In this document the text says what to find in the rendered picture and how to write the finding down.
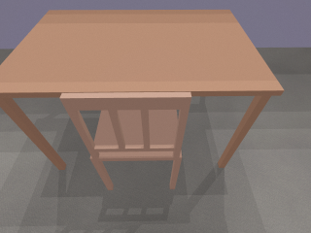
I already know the table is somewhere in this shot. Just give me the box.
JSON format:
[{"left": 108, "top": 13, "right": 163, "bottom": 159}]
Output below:
[{"left": 0, "top": 10, "right": 285, "bottom": 170}]

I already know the chair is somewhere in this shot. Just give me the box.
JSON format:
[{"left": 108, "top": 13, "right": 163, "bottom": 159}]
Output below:
[{"left": 59, "top": 91, "right": 191, "bottom": 190}]

